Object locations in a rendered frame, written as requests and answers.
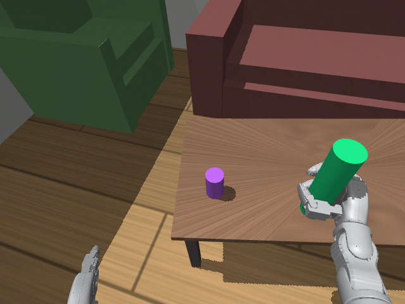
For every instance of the right robot hand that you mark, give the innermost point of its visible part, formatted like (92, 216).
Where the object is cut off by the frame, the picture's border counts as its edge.
(351, 205)

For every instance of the left robot hand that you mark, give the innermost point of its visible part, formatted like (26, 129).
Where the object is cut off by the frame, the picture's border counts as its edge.
(84, 286)

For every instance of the sofa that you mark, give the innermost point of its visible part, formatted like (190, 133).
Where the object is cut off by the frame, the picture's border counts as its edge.
(298, 59)

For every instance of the right robot arm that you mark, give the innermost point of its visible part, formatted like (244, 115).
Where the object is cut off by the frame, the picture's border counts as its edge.
(355, 257)

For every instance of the coffee table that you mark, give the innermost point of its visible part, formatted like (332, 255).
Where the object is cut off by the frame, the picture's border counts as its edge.
(263, 161)

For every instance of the armchair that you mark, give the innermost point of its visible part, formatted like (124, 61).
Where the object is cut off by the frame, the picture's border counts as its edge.
(90, 62)

